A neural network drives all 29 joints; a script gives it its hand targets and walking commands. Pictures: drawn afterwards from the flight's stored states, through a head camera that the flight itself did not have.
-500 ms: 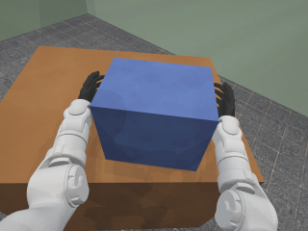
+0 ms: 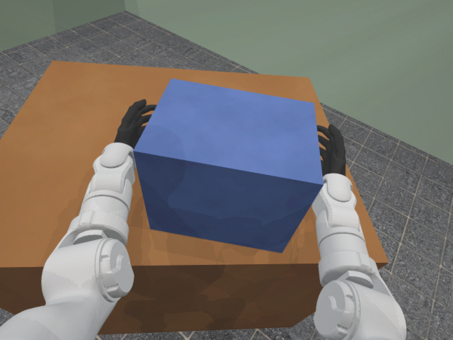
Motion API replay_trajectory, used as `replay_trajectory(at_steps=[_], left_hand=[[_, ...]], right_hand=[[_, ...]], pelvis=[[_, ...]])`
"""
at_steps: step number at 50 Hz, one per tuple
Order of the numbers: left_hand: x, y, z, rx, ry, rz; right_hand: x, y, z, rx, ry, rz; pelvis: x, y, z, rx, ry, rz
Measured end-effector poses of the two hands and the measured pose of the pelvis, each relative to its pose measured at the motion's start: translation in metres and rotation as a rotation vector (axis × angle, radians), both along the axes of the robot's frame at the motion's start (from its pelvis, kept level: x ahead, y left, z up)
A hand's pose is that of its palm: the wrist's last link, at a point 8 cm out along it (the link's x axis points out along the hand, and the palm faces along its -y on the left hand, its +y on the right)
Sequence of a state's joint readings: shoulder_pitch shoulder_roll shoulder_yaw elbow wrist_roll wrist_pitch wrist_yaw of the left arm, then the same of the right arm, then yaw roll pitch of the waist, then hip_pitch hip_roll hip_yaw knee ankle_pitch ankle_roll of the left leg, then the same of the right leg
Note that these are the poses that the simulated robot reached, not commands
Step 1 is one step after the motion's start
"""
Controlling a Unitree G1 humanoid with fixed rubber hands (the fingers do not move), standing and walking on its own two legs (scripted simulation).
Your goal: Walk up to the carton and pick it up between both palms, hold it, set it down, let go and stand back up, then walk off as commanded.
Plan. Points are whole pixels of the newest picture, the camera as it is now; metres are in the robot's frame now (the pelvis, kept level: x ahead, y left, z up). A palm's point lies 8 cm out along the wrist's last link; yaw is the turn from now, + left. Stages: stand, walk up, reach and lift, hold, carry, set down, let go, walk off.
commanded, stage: set down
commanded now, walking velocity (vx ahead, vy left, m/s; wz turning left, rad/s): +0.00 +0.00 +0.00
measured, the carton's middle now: (228, 168) +0.43 -0.01 +0.05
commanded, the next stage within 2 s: none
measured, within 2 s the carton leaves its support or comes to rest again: neither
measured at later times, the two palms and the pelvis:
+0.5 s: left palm (129, 155) +0.44 +0.18 +0.06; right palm (322, 185) +0.39 -0.19 +0.06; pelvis -0.01 +0.00 +0.00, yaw +0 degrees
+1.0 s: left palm (110, 165) +0.40 +0.21 +0.07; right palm (335, 182) +0.38 -0.20 +0.09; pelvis -0.03 +0.00 +0.00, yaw +0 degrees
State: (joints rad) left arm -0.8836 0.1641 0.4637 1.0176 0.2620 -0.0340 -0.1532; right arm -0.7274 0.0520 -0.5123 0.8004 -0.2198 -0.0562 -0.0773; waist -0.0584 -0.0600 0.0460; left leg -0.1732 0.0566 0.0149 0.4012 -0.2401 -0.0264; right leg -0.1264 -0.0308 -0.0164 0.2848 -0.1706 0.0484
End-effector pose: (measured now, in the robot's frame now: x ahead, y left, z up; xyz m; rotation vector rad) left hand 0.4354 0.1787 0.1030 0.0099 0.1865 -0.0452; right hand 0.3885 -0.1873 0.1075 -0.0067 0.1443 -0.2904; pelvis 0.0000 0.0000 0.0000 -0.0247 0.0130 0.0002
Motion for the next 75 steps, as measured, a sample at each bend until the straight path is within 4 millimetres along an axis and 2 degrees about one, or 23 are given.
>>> replay_trajectory(at_steps=[8,11,18,24,29,33,40,50,63,75], left_hand=[[0.0,0.0,-0.003,-0.006,-0.008,0.005],[-0.001,0.0,-0.011,-0.007,0.022,0.016],[-0.001,0.004,-0.033,-0.004,0.092,0.064],[0.002,0.005,-0.038,0.007,0.106,0.079],[0.004,0.007,-0.035,0.012,0.112,0.088],[0.003,0.009,-0.032,0.01,0.108,0.097],[-0.004,0.018,-0.027,-0.005,0.09,0.102],[-0.032,0.03,-0.028,-0.004,0.066,0.102],[-0.075,0.04,-0.022,-0.032,0.051,0.111],[-0.11,0.054,-0.034,-0.044,0.055,0.105]], right_hand=[[0.0,-0.001,-0.002,-0.005,-0.006,0.009],[0.0,-0.003,-0.004,-0.011,0.001,0.013],[0.002,-0.003,-0.035,-0.023,0.085,0.026],[0.004,-0.005,-0.051,0.001,0.111,0.043],[0.009,-0.008,-0.049,-0.005,0.106,0.056],[0.012,-0.011,-0.04,-0.014,0.081,0.056],[0.008,-0.015,-0.027,-0.041,0.05,0.053],[-0.013,-0.011,-0.018,-0.032,0.034,0.057],[-0.069,-0.021,-0.041,0.008,0.135,0.022],[-0.089,-0.014,-0.033,0.008,0.1,0.05]], pelvis=[[-0.001,0.0,0.0,0.0,0.008,0.0],[-0.002,0.0,0.0,0.0,0.017,0.0],[-0.005,0.0,-0.001,0.0,0.114,-0.003],[-0.005,-0.001,-0.003,0.002,0.208,-0.006],[-0.007,-0.002,-0.004,0.002,0.23,-0.007],[-0.009,-0.002,-0.004,0.003,0.234,-0.007],[-0.014,-0.002,-0.004,0.003,0.227,-0.007],[-0.029,-0.002,-0.004,0.003,0.19,-0.006],[-0.044,-0.003,-0.003,0.004,0.091,-0.004],[-0.048,-0.002,-0.002,0.003,0.023,-0.003]])
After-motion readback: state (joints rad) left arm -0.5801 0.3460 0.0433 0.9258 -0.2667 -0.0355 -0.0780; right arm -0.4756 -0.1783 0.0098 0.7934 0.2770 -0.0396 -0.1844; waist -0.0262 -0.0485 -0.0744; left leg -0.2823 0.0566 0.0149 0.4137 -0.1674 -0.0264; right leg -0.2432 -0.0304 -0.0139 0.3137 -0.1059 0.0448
